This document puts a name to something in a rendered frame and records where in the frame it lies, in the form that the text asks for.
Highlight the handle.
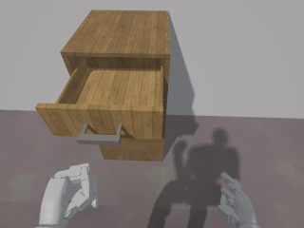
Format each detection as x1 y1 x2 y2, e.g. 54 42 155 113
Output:
76 123 123 145

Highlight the cabinet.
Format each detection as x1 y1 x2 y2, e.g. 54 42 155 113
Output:
60 9 171 162

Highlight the robot right hand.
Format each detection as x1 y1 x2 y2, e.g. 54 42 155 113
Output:
218 173 258 228

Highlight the robot left hand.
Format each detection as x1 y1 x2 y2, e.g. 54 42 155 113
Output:
39 163 99 228

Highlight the drawer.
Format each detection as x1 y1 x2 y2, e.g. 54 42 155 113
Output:
35 56 163 140

